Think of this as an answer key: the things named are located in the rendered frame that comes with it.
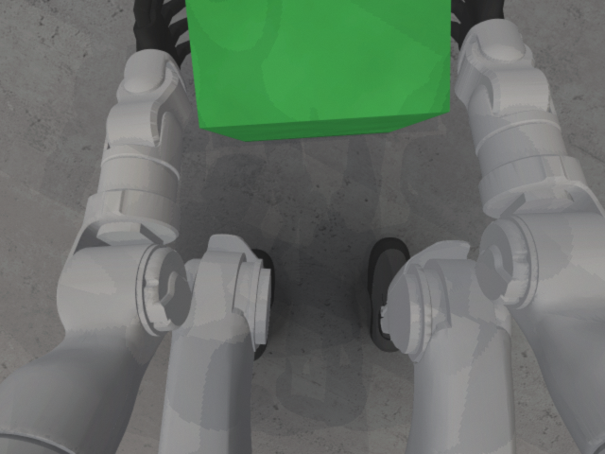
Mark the left robot hand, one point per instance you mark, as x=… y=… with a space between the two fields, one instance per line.
x=151 y=27

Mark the robot right forearm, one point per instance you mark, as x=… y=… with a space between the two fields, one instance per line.
x=517 y=136

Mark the robot left forearm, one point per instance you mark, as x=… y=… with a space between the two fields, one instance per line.
x=136 y=197

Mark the left robot foot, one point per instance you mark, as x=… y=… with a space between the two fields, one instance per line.
x=268 y=264

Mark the carton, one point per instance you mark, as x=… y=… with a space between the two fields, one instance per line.
x=288 y=69

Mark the right robot upper arm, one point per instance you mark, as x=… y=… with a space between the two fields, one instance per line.
x=548 y=270

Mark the left robot upper arm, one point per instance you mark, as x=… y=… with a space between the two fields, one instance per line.
x=116 y=304

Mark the right robot shin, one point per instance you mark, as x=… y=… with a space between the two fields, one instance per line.
x=448 y=249

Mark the right robot hand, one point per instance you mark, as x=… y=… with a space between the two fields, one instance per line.
x=471 y=13

